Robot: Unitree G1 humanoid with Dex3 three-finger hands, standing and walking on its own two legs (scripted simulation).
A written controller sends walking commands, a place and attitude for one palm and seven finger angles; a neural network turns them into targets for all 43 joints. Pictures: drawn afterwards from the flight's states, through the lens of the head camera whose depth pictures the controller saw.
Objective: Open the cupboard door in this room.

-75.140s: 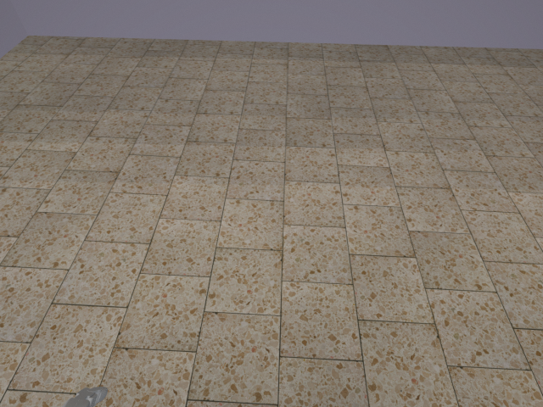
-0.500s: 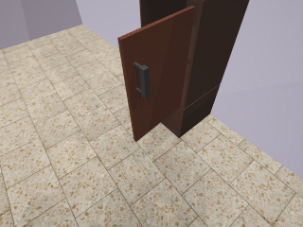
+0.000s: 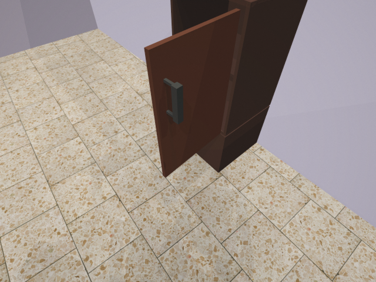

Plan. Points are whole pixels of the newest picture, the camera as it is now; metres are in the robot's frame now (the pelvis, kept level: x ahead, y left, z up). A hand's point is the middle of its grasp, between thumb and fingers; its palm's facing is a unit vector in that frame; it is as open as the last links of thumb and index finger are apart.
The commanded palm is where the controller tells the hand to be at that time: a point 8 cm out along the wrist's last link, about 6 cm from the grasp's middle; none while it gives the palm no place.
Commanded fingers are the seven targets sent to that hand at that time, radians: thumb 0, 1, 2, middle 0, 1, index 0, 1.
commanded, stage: look to check the result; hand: left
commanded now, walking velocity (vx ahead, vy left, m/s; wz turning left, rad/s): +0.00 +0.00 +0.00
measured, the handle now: (172, 101) +0.60 +0.08 +0.03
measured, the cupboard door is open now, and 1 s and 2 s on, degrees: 94 94 94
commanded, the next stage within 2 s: stand and wait in 0.48 s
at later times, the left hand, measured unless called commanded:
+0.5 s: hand out of the picture +0.00 +0.16 -0.17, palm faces +0.05 -0.98 -0.18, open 7.3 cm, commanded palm none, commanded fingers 0.00 0.90 0.90 -0.20 -0.30 -0.20 -0.30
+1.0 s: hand out of the picture +0.00 +0.16 -0.17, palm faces +0.05 -0.98 -0.19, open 7.3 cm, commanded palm none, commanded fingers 0.00 0.90 0.90 -0.20 -0.30 -0.20 -0.30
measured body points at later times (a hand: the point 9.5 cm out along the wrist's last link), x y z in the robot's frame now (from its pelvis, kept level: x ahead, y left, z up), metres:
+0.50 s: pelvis +0.01 +0.00 +0.00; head +0.03 -0.01 +0.45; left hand +0.00 +0.21 -0.16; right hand +0.01 -0.22 -0.16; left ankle +0.04 +0.11 -0.74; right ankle -0.03 -0.10 -0.74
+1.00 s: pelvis +0.02 -0.01 +0.00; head +0.04 -0.01 +0.45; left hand +0.00 +0.21 -0.16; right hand +0.01 -0.22 -0.16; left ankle +0.04 +0.11 -0.74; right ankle -0.03 -0.10 -0.74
